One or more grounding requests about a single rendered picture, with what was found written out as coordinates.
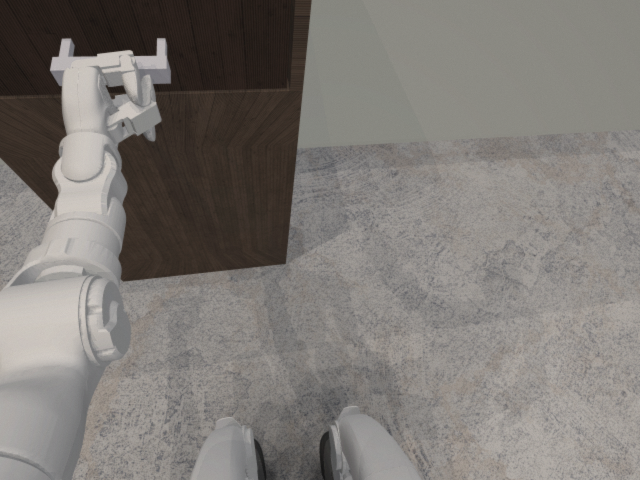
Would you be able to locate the handle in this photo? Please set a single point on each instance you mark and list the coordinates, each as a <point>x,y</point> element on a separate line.
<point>155,66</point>

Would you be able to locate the right robot thigh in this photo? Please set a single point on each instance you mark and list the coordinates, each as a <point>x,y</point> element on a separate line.
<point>363,446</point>

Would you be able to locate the robot left forearm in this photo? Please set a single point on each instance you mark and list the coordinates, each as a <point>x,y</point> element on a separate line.
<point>85,233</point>

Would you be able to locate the drawer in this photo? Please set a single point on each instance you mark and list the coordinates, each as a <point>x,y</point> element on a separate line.
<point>211,44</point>

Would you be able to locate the robot left upper arm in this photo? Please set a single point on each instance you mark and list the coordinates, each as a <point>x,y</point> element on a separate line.
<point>56,339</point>

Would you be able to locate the cabinet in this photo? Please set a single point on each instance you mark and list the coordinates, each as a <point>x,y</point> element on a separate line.
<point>213,192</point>

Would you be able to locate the left robot hand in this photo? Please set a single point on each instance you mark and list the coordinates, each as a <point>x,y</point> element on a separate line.
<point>87,105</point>

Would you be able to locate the right robot shin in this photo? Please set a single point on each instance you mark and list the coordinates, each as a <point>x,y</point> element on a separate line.
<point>351,410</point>

